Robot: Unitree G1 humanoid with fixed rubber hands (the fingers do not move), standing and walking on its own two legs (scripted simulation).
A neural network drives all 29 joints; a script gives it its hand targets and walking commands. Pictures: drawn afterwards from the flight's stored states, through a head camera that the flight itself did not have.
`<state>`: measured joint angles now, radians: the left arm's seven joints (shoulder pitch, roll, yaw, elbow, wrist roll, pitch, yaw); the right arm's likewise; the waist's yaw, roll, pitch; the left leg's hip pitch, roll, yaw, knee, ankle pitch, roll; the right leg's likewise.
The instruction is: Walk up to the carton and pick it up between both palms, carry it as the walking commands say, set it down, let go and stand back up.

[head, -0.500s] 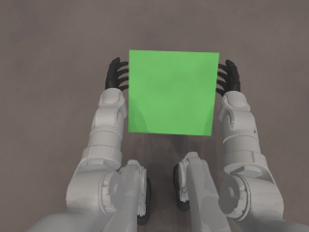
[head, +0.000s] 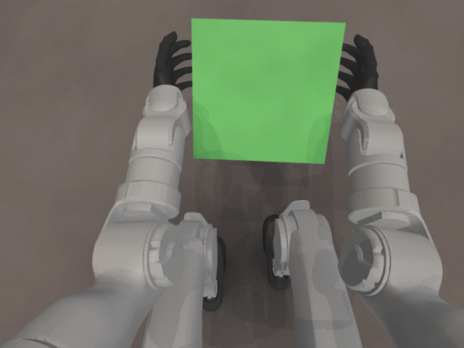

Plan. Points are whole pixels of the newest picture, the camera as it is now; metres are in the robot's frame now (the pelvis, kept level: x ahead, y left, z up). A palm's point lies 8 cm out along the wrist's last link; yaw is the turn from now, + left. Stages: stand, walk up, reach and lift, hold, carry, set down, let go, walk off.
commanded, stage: set down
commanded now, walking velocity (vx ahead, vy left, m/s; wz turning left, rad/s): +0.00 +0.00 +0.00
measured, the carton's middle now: (258, 91) +0.53 -0.07 -0.20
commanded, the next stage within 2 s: none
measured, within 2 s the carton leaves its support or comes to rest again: neither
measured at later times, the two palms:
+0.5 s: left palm (181, 92) +0.54 +0.08 -0.18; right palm (341, 93) +0.51 -0.21 -0.18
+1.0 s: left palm (186, 88) +0.56 +0.08 -0.23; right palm (335, 89) +0.53 -0.22 -0.23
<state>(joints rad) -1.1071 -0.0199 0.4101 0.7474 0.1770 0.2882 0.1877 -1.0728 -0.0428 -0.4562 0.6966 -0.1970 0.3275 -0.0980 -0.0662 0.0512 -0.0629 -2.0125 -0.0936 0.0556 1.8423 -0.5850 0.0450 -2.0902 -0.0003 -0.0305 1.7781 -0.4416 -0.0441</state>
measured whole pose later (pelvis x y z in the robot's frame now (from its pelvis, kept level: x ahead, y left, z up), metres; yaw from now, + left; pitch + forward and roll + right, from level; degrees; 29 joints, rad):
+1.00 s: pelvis -0.01 +0.00 -0.10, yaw +1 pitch +37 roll +1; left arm -1.44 0.15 0.31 0.90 0.05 0.27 0.16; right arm -1.40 -0.24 -0.40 0.86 -0.08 0.29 -0.03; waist -0.08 0.05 0.28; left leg -2.20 -0.10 0.08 2.20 -0.65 0.05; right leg -2.29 -0.02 -0.04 2.13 -0.49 -0.05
